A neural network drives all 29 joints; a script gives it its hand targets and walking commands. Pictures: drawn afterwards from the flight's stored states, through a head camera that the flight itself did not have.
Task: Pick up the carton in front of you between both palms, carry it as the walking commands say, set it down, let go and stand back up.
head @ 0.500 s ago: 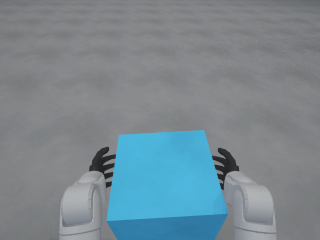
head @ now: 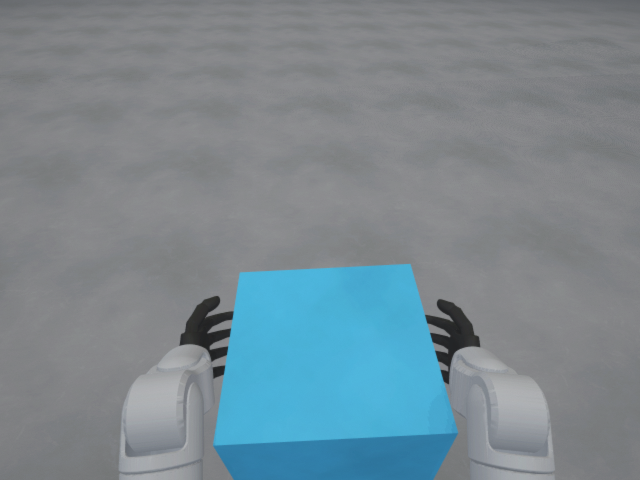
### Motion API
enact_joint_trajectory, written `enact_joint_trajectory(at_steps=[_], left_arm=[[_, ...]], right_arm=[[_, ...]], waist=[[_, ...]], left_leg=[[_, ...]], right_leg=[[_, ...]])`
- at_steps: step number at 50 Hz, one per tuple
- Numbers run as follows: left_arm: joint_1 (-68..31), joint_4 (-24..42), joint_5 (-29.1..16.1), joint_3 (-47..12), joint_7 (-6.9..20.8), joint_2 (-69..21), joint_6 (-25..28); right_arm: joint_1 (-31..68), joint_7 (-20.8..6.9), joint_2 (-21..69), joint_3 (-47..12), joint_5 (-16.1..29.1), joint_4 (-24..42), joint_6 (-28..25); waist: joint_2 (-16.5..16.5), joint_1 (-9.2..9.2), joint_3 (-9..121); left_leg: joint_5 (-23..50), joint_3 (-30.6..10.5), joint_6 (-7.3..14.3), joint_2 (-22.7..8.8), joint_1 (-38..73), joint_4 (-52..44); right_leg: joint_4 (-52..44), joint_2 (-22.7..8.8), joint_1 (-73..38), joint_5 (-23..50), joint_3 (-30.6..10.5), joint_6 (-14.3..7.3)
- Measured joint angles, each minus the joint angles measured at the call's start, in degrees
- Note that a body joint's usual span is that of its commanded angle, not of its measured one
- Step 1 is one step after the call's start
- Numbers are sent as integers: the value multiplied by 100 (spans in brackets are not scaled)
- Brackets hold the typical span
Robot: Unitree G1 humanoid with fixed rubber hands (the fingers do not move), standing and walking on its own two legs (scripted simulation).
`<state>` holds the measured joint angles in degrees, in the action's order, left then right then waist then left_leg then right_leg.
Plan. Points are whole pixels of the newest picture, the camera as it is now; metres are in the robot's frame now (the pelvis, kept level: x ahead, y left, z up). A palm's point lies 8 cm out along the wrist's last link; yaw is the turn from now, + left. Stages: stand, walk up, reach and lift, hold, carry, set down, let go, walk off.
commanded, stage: carry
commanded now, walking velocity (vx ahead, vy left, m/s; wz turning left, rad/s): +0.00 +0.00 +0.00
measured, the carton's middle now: (331, 393) +0.26 +0.00 +0.01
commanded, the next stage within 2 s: hold in 1.12 s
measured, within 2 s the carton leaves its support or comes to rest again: neither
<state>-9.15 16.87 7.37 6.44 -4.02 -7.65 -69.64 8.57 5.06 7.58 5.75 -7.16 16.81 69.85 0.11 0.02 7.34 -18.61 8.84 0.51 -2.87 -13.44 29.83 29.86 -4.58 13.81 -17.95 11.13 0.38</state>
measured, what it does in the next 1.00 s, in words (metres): stands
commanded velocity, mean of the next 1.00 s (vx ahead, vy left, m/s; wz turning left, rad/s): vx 0.00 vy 0.00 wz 0.00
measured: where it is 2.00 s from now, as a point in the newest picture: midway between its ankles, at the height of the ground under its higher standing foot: outside the picture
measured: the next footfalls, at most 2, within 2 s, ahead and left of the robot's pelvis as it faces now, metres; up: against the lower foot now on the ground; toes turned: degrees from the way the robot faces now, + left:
none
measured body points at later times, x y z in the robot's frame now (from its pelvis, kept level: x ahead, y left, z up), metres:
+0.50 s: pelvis -0.03 +0.00 +0.00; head -0.06 +0.00 +0.45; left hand +0.25 +0.15 +0.04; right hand +0.25 -0.15 +0.04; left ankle -0.03 +0.10 -0.73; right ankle -0.03 -0.11 -0.73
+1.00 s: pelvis -0.04 -0.01 +0.00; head -0.06 -0.01 +0.45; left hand +0.26 +0.15 +0.04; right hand +0.26 -0.16 +0.03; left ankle -0.03 +0.10 -0.73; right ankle -0.03 -0.11 -0.73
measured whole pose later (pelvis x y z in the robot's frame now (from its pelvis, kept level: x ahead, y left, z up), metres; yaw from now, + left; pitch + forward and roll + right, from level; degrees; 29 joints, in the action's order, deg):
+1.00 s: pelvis -0.04 -0.01 +0.00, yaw +0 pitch +2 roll +0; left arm -11.9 -8.7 13.6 9.9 -0.8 -8.1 -41.9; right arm 11.6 2.0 8.0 8.9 -13.3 -8.9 42.6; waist 0.2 -0.1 5.5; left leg -14.9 8.8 0.6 -3.2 -16.1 29.2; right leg 29.2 -4.2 16.5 -14.4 11.2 -0.8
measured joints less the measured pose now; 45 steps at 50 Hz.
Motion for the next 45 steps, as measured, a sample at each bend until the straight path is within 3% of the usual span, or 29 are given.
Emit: enact_joint_trajectory(at_steps=[7,19,34,39,45], left_arm=[[94,-389,97,-26,66,12,284],[176,-1063,299,-36,195,20,1185],[-411,-2895,760,467,370,-68,2842],[-487,-2919,745,533,369,-85,3072],[-338,-2569,625,386,326,-55,2877]], right_arm=[[-83,-55,-10,-19,-86,-379,-260],[-161,-176,-17,-44,-284,-1059,-1152],[420,-353,65,428,-745,-2883,-2794],[496,-349,81,491,-736,-2911,-3025],[352,-303,53,354,-615,-2567,-2836]], waist=[[-3,0,8],[0,-4,-79],[-1,-8,-188],[1,-11,-245],[7,-13,-224]], left_leg=[[141,6,12,9,9,-110],[304,7,21,0,-100,-152],[425,8,25,-13,-227,-146],[435,6,23,-18,-276,-126],[397,2,15,-29,-295,-79]], right_leg=[[-101,7,-4,134,1,-22],[-148,20,104,295,4,-63],[-139,30,233,409,5,-104],[-117,31,283,415,6,-113],[-77,35,298,379,7,-114]])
